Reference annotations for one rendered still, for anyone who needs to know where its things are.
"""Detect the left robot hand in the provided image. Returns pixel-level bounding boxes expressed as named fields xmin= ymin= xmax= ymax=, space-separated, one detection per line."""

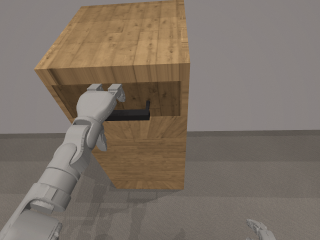
xmin=76 ymin=83 xmax=126 ymax=152

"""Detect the handle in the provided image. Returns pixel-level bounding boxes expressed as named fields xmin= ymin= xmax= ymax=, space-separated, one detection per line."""
xmin=105 ymin=100 xmax=150 ymax=121

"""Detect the drawer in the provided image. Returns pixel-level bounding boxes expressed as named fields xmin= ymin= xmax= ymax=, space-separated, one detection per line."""
xmin=53 ymin=81 xmax=181 ymax=118

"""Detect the robot left upper arm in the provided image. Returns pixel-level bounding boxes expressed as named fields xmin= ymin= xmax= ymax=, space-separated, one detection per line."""
xmin=3 ymin=209 xmax=63 ymax=240

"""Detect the robot left forearm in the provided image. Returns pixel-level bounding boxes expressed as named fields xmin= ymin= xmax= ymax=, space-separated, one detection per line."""
xmin=0 ymin=116 xmax=102 ymax=240

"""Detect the cabinet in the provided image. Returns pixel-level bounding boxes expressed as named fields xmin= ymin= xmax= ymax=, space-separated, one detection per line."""
xmin=34 ymin=0 xmax=190 ymax=190

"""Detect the right robot hand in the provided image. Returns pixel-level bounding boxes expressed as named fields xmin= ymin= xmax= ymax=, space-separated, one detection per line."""
xmin=246 ymin=219 xmax=277 ymax=240

